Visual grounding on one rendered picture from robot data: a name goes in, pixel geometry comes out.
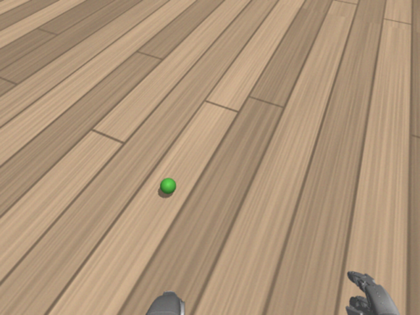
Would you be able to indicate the right robot hand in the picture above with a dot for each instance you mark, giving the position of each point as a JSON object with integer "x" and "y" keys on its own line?
{"x": 377, "y": 300}

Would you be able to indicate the ball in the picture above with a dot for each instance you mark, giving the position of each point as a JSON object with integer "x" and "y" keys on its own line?
{"x": 168, "y": 185}

